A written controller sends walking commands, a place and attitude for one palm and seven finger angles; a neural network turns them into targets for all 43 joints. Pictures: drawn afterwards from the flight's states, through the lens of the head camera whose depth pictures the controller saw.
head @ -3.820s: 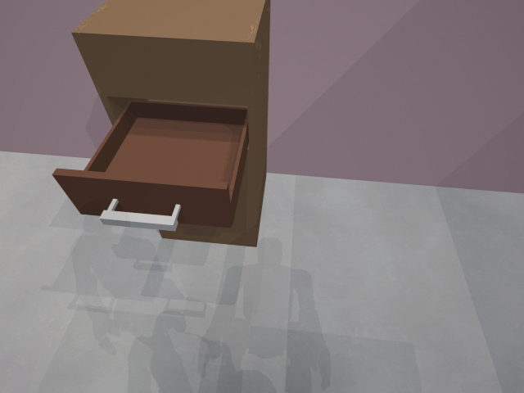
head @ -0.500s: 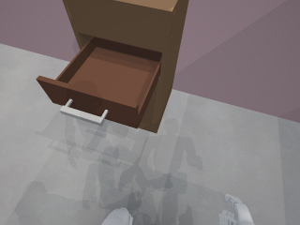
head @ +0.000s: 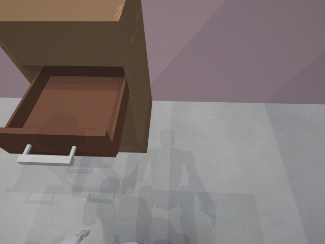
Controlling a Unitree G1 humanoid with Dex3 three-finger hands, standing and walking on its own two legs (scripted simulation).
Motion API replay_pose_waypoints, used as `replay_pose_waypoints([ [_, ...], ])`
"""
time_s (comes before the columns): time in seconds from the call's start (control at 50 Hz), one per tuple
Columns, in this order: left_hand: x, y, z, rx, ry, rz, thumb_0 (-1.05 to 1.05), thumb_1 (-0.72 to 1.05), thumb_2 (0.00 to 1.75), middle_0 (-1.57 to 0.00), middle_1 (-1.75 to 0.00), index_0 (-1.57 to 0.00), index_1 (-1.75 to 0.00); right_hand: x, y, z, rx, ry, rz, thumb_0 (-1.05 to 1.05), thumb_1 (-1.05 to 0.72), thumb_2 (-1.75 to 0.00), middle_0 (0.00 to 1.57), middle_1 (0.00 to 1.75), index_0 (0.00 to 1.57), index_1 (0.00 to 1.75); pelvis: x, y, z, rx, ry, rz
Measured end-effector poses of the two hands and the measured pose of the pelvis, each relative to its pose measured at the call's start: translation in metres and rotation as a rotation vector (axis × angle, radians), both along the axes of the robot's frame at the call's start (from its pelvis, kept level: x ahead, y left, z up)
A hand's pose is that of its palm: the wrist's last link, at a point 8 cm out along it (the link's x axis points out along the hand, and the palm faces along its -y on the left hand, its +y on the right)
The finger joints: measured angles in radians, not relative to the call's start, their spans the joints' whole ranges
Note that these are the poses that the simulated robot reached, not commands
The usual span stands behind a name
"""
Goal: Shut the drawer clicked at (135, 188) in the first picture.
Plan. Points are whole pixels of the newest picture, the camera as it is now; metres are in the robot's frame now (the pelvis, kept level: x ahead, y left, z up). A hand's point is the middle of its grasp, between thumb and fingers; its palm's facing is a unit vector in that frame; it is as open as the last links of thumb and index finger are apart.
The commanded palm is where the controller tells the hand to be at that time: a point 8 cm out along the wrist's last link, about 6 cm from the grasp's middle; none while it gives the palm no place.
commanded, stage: come to a stop and stand still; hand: left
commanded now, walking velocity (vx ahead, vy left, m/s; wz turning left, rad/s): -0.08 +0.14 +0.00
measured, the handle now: (48, 154) +0.38 +0.38 -0.10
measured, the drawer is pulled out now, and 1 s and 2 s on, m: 0.30 0.30 0.30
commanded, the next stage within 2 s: look again from close up in 1.48 s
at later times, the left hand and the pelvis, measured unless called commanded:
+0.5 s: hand out of the picture +0.05 +0.19 -0.17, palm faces +0.04 -0.98 -0.22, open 7.4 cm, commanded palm none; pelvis +0.04 +0.00 +0.01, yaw +0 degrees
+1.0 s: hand out of the picture +0.03 +0.19 -0.18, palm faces +0.04 -0.98 -0.19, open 7.4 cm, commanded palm none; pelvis +0.00 +0.02 +0.00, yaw +1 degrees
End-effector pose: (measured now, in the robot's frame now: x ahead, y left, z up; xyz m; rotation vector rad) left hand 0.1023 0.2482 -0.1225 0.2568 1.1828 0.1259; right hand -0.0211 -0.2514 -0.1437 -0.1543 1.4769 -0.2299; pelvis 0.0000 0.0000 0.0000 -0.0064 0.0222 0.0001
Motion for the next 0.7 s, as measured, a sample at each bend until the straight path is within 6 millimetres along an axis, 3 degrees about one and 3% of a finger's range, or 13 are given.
replay_pose_waypoints([
  [0.14,-0.007,-0.025,-0.004,-0.048,0.031,0.025,0.01,0.91,0.9,-0.2,-0.3,-0.2,-0.3,0.018,0.001,0.006,0.01,-0.031,-0.007,0.01,-0.91,-0.9,0.2,0.3,0.2,0.3,0.015,-0.003,0.006,0.019,-0.039,0.007],
  [0.2,-0.011,-0.024,-0.014,-0.064,0.042,0.065,0.0,0.92,0.9,-0.2,-0.3,-0.2,-0.3,0.03,0.008,0.003,0.008,-0.056,0.018,0.0,-0.9,-0.9,0.2,0.3,0.2,0.3,0.02,-0.001,0.001,0.005,-0.046,0.016],
  [0.32,-0.027,-0.017,-0.015,-0.061,0.1,0.109,0.0,0.92,0.9,-0.2,-0.3,-0.2,-0.3,0.06,0.027,0.007,0.041,-0.086,0.052,0.0,-0.91,-0.9,0.2,0.3,0.2,0.3,0.028,-0.001,0.006,0.016,-0.027,0.015],
  [0.44,-0.05,-0.014,-0.013,-0.052,0.176,0.126,0.01,0.92,0.9,-0.2,-0.3,-0.2,-0.3,0.079,0.025,0.008,0.033,-0.114,0.058,0.01,-0.93,-0.9,0.2,0.3,0.2,0.3,0.035,0.001,0.008,0.019,-0.019,0.01],
  [0.7,-0.066,-0.027,-0.014,-0.058,0.205,0.12,0.01,0.91,0.9,-0.2,-0.3,-0.2,-0.3,0.084,0.022,0.009,0.035,-0.116,0.066,0.0,-0.91,-0.9,0.2,0.3,0.2,0.3,0.039,-0.001,0.009,0.008,-0.025,0.007],
])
